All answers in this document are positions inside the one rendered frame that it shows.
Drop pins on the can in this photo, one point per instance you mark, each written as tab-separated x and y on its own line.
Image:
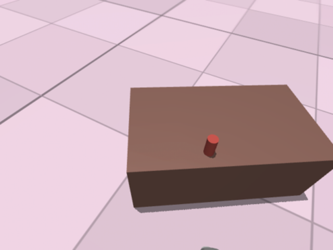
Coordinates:
211	145

